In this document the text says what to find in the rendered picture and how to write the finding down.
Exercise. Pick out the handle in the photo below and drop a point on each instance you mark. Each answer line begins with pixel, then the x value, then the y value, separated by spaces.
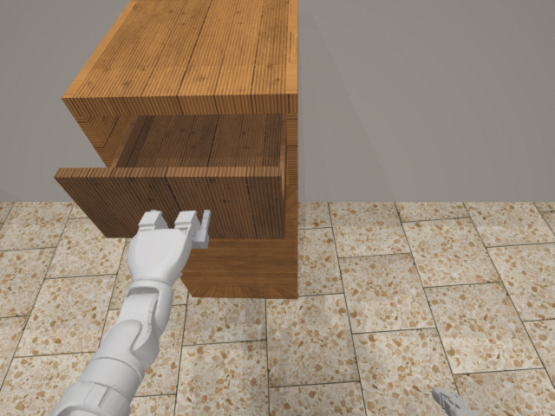
pixel 200 238

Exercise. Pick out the left robot forearm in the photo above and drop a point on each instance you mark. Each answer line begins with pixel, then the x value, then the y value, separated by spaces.
pixel 115 371

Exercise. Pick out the cabinet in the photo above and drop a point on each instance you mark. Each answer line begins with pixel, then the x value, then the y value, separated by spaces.
pixel 183 57

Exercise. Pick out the drawer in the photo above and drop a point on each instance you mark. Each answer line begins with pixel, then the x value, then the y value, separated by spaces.
pixel 231 164

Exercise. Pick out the left robot hand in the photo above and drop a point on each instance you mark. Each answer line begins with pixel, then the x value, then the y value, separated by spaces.
pixel 159 253

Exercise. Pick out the right robot hand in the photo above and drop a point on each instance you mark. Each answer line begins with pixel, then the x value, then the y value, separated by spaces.
pixel 453 405

